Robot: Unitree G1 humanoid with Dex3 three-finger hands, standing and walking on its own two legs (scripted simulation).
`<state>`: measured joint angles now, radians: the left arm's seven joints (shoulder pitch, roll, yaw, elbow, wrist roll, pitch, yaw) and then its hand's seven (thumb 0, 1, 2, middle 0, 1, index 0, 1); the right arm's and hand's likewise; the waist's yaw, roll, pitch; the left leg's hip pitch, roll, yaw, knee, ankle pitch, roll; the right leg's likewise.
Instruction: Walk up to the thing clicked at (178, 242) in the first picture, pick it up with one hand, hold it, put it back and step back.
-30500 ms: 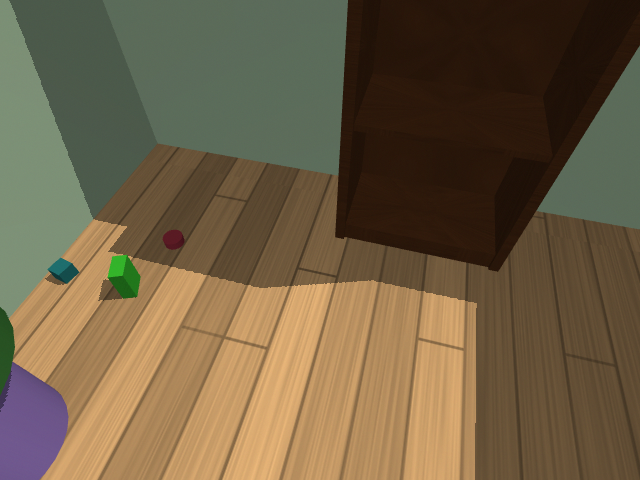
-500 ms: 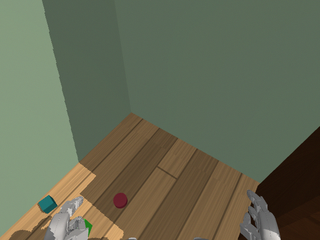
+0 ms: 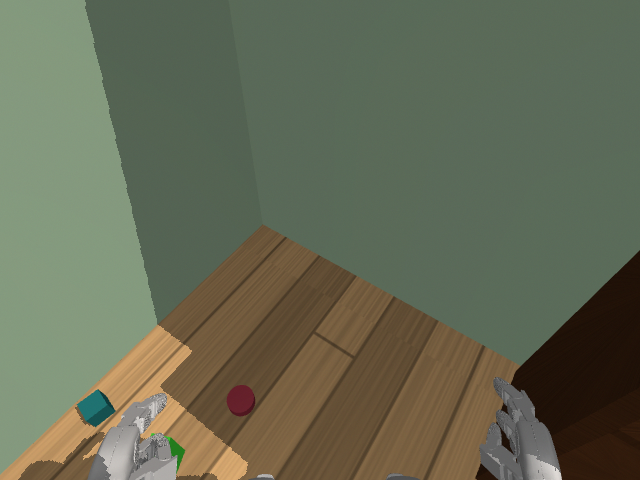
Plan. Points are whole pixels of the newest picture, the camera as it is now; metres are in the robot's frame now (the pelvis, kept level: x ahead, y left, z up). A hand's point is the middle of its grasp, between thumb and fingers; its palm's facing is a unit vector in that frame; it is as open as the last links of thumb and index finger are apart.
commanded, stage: home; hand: left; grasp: from above
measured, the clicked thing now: (241, 400) +0.44 +0.22 -0.70
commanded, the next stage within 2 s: stand in 0.02 s
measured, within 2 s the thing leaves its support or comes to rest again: neither
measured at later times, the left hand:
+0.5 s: hand out of the picture +0.06 +0.24 -0.11, palm faces +0.04 -0.94 -0.33, open 7.4 cm
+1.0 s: hand out of the picture +0.03 +0.24 -0.10, palm faces +0.04 -0.94 -0.35, open 7.4 cm
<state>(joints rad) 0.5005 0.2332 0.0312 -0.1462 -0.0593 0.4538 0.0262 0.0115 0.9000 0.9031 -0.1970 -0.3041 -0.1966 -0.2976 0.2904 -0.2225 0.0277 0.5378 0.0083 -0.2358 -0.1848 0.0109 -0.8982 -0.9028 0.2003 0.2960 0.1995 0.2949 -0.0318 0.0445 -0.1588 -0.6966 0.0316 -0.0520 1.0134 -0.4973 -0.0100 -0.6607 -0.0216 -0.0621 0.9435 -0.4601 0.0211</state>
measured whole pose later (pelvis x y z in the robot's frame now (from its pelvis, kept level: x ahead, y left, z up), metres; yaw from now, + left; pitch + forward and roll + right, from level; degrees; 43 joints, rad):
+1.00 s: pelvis -0.01 +0.00 +0.07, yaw +0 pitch -4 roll +0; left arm 0.17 0.28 0.04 1.13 0.03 0.00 0.03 0.01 0.90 0.90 -0.20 -0.30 -0.20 -0.30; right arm 0.16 -0.30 -0.03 1.11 -0.03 0.00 -0.02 0.00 -0.90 -0.90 0.20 0.30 0.20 0.30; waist 0.02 0.03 0.06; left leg -0.11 0.00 -0.01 0.37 -0.19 0.00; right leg -0.12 -0.05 -0.04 0.38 -0.18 0.03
